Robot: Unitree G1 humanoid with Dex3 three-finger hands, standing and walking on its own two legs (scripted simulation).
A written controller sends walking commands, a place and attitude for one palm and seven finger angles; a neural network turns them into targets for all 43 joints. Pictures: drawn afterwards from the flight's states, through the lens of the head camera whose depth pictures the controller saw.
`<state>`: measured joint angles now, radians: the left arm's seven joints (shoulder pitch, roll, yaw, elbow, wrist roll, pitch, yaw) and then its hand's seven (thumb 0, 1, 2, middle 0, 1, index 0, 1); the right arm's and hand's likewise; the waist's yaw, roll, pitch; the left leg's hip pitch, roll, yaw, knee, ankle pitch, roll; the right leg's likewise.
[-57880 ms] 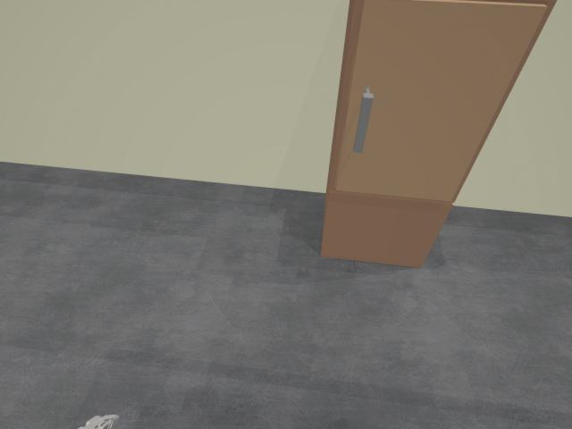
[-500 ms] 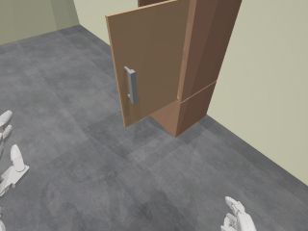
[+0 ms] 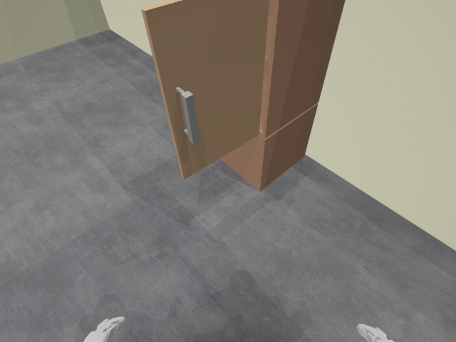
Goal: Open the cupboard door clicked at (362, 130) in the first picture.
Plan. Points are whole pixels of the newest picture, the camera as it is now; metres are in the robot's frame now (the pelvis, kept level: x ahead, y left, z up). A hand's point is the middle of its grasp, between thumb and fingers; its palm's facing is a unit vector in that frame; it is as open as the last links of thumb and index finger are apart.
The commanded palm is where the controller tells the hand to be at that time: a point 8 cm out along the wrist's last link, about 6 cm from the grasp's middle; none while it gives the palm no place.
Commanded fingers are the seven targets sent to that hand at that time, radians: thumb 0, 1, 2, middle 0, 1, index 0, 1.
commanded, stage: let the arm hang, fingers relaxed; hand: left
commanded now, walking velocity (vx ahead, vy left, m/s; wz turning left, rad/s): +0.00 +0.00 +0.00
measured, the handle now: (187, 115) +0.73 +0.15 -0.04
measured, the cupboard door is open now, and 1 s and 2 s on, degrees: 87 87 87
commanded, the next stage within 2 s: look to check the result in 0.86 s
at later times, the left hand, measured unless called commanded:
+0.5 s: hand out of the picture +0.03 +0.22 -0.14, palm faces +0.00 -0.94 -0.35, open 7.4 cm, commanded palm none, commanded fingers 0.00 0.90 0.90 -0.20 -0.30 -0.20 -0.30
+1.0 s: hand out of the picture +0.10 +0.20 -0.14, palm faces -0.03 -0.95 -0.32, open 7.4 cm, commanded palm none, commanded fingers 0.00 0.90 0.90 -0.20 -0.30 -0.20 -0.30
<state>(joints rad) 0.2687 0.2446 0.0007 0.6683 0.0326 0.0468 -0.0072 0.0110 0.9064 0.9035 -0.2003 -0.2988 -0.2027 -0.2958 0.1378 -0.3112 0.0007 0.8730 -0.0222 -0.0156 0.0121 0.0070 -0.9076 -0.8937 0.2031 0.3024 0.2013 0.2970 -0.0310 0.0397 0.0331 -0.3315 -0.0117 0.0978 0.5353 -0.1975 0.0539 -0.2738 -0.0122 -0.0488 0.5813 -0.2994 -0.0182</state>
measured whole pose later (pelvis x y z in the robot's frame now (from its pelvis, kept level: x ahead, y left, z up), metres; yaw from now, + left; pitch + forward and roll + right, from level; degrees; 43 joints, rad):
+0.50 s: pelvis +0.01 -0.02 +0.01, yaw +1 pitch -2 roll +0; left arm 0.20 0.29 0.01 1.14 0.01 -0.01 0.01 0.01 0.91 0.90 -0.20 -0.30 -0.21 -0.30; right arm 0.19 -0.27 -0.01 1.13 -0.02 0.02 -0.01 0.00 -0.91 -0.89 0.20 0.30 0.20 0.30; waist -0.01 0.05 0.05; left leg -0.22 0.02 0.07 0.39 -0.13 0.02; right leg -0.13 0.03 -0.07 0.39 -0.21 -0.05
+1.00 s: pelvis +0.03 -0.03 +0.02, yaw +0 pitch -2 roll +0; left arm 0.12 0.28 0.00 1.13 0.01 -0.02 0.01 0.01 0.90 0.90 -0.20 -0.30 -0.21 -0.30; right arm 0.13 -0.32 -0.01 1.14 -0.02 0.00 -0.01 0.00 -0.91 -0.89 0.20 0.30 0.20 0.30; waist -0.02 0.02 0.06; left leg -0.16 0.02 0.07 0.32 -0.13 0.00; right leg -0.08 0.04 -0.06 0.32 -0.21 -0.05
